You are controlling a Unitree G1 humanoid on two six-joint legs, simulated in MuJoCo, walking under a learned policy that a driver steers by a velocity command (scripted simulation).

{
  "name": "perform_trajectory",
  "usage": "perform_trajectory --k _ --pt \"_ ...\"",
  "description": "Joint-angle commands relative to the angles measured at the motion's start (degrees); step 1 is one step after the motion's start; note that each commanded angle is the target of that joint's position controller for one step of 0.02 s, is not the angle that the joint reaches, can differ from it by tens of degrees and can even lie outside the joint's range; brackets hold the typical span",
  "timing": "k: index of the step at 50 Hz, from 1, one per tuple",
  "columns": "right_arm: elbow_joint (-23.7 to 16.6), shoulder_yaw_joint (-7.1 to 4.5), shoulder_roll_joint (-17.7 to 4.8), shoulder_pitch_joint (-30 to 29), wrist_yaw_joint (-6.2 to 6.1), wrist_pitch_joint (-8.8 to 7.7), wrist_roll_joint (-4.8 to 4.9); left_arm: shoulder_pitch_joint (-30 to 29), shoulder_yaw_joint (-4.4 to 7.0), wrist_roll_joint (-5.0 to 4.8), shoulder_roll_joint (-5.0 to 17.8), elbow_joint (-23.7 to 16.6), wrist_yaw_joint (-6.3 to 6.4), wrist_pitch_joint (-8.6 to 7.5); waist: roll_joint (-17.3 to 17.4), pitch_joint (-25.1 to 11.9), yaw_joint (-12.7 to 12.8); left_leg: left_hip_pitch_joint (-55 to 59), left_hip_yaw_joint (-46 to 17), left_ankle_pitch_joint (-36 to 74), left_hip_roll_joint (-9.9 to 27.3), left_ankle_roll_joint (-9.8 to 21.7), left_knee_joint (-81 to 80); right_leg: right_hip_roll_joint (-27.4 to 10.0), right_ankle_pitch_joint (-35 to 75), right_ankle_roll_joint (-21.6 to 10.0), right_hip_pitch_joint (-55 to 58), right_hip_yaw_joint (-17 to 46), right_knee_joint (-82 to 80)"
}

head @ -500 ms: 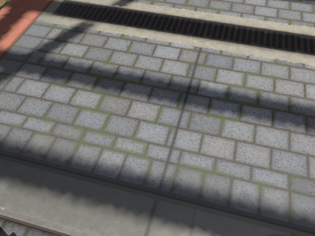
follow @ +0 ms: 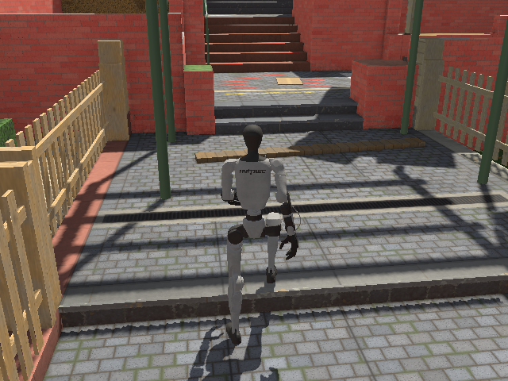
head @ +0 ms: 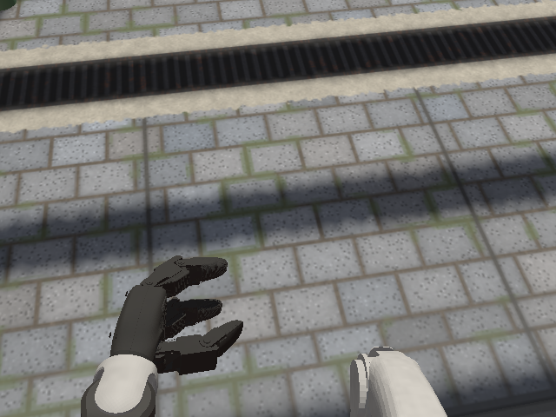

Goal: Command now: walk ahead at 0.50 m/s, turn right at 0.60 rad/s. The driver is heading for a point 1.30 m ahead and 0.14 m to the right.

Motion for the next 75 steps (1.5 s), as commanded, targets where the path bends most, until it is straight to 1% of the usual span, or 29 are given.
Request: perform_trajectory --k 1,3,4,5,6,7,9,11,13,18,24,27,28,29,30,31,32,34,37,42,48,51,52,53,54,55,58,68,75 --pt "-6.3 -2.45 -14.9 -1.8 -1.1 0.08 1.53 5.1 1.19 -0.28 4.0 -1.4 -1.43 -0.25 5.9 -11.5 6.7 -9.5 -0.4 90.8 10.7 13.4 4.9 7.4 -0.9 -1.5 39.0 -12.7 -19.3" --pt "-9.3 -5.66 -22.7 -5.3 0.75 0.65 2.97 24.6 3.58 -0.92 9.4 3.5 -1.71 -0.34 15.4 -26.5 15.1 -1.7 -1.4 105.6 11.8 10.2 34.8 11.9 0.1 -5.0 55.5 -2.5 -33.7" --pt "-14.9 -5.22 -18.5 -7.5 2.42 -0.56 2.85 26.1 5.94 -1.97 15.7 5.2 -1.5 -1.14 4.4 -28.4 14.3 -22.4 -4.9 64.5 5.7 5.6 57.7 2.8 -9.4 -8.4 68.5 25.4 -49.0" --pt "-19.7 -5.46 -14.6 -12.7 4.76 -1.4 0.48 23.3 9.03 -2.74 23.2 5.8 -0.79 -0.12 -12.3 -31.3 11.7 -40.7 -13.7 6.2 -8.1 1.8 82.0 -6.7 -13.3 -9.8 74.4 60.5 -72.6" --pt "-21.3 -4.71 -8.8 -11.5 4.97 -1.81 -0.91 19.5 9.68 -1.79 22.6 6.4 -0.66 -0.17 -7.0 -29.5 8.0 -47.9 -23.6 7.1 -5.5 3.0 97.0 -10.1 -10.7 -7.7 73.1 62.7 -77.1" --pt "-18.1 -3.8 -7.6 -12.5 6.45 -2.02 -0.76 37.6 7.26 -0.08 20.9 15.2 -3.35 -3.86 -1.2 -7.4 14.7 -64.3 -39.4 19.1 -11.6 6.8 102.7 -4.7 -15.1 1.0 62.6 51.7 -70.6" --pt "-22.8 -1.21 -3.7 -13.4 5.21 -3.39 -3.68 31.9 5.57 0.26 15.7 24.0 -5.92 -7.27 -2.3 -6.9 3.5 -70.8 -35.7 14.5 -12.0 9.6 113.8 -3.9 5.8 -2.9 58.0 39.7 -65.6" --pt "-24.2 0.55 -2.8 -14.9 4.24 -1.06 -1.63 21.9 3.37 3.86 10.1 25.4 -7.3 -7.61 1.8 -4.2 -4.1 -72.5 -32.0 17.5 -7.2 10.8 109.1 -2.7 12.5 -2.1 45.8 31.1 -66.2" --pt "-23.6 0.36 -6.3 -14.4 2.79 0.0 -0.55 15.9 3.04 2.28 10.1 24.7 -7.18 -9.81 0.0 -4.8 -7.8 -65.9 -25.4 15.4 -3.6 9.5 101.4 0.1 11.1 2.0 37.9 25.1 -72.2" --pt "-28.1 0.69 -6.8 -30.1 3.41 -1.83 -0.68 30.9 3.81 2.94 14.3 26.7 -4.1 -12.94 -3.8 -6.3 2.7 -52.1 -16.8 14.9 -4.8 2.1 70.8 6.3 29.1 1.9 43.0 17.1 -75.6" --pt "-31.6 1.41 -4.7 -45.0 5.08 2.54 -2.41 41.9 5.99 -0.6 17.7 27.9 -6.77 -11.24 -6.7 0.2 7.0 -47.9 -13.8 17.5 -7.5 0.1 27.4 -2.9 48.3 -2.2 69.2 24.7 -77.6" --pt "-28.5 -0.09 -9.3 -40.5 3.52 0.99 0.01 41.9 6.91 0.23 19.8 28.3 -5.82 -10.55 -5.0 -4.3 4.1 -36.9 -12.6 19.3 -9.4 4.3 21.4 -5.1 76.5 3.6 75.5 24.0 -70.8" --pt "-24.4 -0.71 -10.1 -27.3 2.65 -0.34 1.13 38.4 6.77 1.17 20.2 27.2 -5.79 -10.48 -4.9 -10.7 -0.8 -19.8 -14.0 24.4 -7.6 7.7 25.1 -3.8 83.3 7.0 69.7 22.1 -63.1" --pt "-18.8 -1.29 -11.6 -8.9 2.26 -1.62 0.45 38.8 5.02 2.85 15.4 25.5 -4.9 -11.25 2.8 -24.4 -4.6 9.9 -20.0 35.1 -0.2 15.6 34.8 -0.5 72.2 9.8 55.2 22.5 -48.5" --pt "-15.2 -2.45 -11.9 3.2 3.01 -1.98 0.01 46.8 2.17 3.8 7.4 26.1 -4.45 -12.1 19.1 -36.7 -5.3 39.7 -43.1 42.9 14.6 32.6 34.1 11.0 16.6 15.8 30.2 18.5 -21.6" --pt "-16.1 -4.01 -13.8 -0.2 0.89 -0.81 -0.05 36.7 3.57 -4.93 13.7 24.0 -1.73 -10.63 5.7 -31.2 -8.8 25.1 -55.9 37.8 20.1 27.0 22.2 10.8 -1.3 11.7 30.7 19.1 -8.2" --pt "-17.7 -3.93 -12.6 -11.0 -0.15 -1.24 1.07 29.1 4.11 -5.5 16.2 19.7 -0.74 -10.27 1.1 -18.7 -4.8 12.5 -48.3 29.8 16.6 22.0 17.7 6.9 5.4 9.4 27.3 18.8 -9.9" --pt "-17.6 -2.75 -9.1 -17.1 -0.2 -2.37 0.63 20.8 3.92 -4.1 15.1 15.6 0.12 -9.59 -1.2 -7.3 -0.7 -3.1 -37.5 28.5 12.4 19.8 10.2 3.5 9.3 7.7 25.8 14.3 -11.0" --pt "-14.7 -1.4 -4.4 -17.4 1.46 -2.72 1.2 24.7 3.36 -4.1 11.5 14.9 -0.53 -8.01 1.6 -4.1 4.9 -12.8 -28.7 21.0 6.9 18.3 3.9 -0.8 11.3 5.8 28.0 11.8 -15.7" --pt "-13.0 -2.88 -10.8 -16.3 1.55 -2.9 1.81 14.6 1.95 -2.04 9.1 10.5 -0.92 -8.32 1.7 -3.3 3.3 -24.6 -16.3 28.8 0.2 14.6 1.7 -2.2 29.6 7.7 41.0 5.4 -49.9" --pt "-9.6 -4.25 -13.7 -8.0 1.35 -0.59 2.91 4.6 3.81 -3.01 13.5 6.8 -1.75 -8.1 2.4 -1.7 -0.6 -7.7 -21.0 26.2 7.5 12.4 6.8 -0.3 30.8 5.5 40.2 6.4 -66.3" --pt "-9.9 -3.95 -13.3 -8.6 1.11 0.34 2.13 19.0 6.67 -2.23 18.2 10.1 -1.25 -8.65 3.5 -9.9 7.2 -11.3 -19.3 37.6 3.3 9.2 24.4 1.7 28.6 1.8 62.6 5.1 -68.6" --pt "-12.5 -2.95 -11.0 -10.0 1.03 -0.01 0.71 30.7 8.14 -1.26 22.9 11.8 -0.43 -8.36 -2.5 -19.0 11.6 -24.3 -16.7 20.3 -0.9 6.9 42.8 -9.8 33.9 -2.0 81.2 16.7 -65.2" --pt "-12.9 -0.79 -4.2 -0.9 1.61 -0.88 1.13 32.2 8.46 -1.29 25.4 12.4 -0.62 -7.79 -16.7 -28.5 7.6 -44.7 -17.8 -17.7 -7.8 4.0 62.2 -23.0 24.9 -11.4 98.4 40.8 -70.3" --pt "-11.7 -2.54 -10.4 -3.9 1.72 -1.22 2.57 33.8 7.6 -1.93 19.9 12.8 -0.58 -7.31 -10.8 -27.0 10.5 -50.6 -23.1 -17.5 -5.7 3.9 69.0 -21.0 14.3 -10.3 95.5 44.7 -75.3" --pt "-13.8 -3.46 -12.4 -10.0 1.49 -1.18 3.53 30.2 6.93 -2.45 18.1 13.1 -0.28 -7.4 -8.4 -17.1 9.8 -54.1 -21.5 -11.8 -3.5 3.7 70.1 -19.1 13.5 -7.5 87.1 35.5 -77.0" --pt "-15.4 -3.82 -10.1 -13.0 0.77 0.46 2.2 20.9 5.92 -1.29 13.7 13.7 -0.7 -8.39 -6.4 -7.4 3.2 -46.0 -21.1 -1.8 1.7 2.7 64.9 -13.8 21.5 -4.9 65.7 21.1 -83.8" --pt "-19.6 -3.21 -6.1 -24.1 2.52 2.32 1.85 22.4 8.14 -1.36 17.7 18.8 0.69 -9.05 -2.7 -1.1 4.2 -45.6 -18.7 18.7 1.3 2.4 42.0 -11.3 32.4 -2.2 64.0 -0.6 -89.1" --pt "-24.7 -3.79 -7.8 -31.3 4.52 2.58 1.93 25.9 9.73 -3.22 21.4 21.3 0.98 -6.64 -4.3 0.2 5.6 -43.7 -11.9 5.7 -2.4 7.7 31.8 -14.8 47.8 0.7 76.3 -4.6 -79.9"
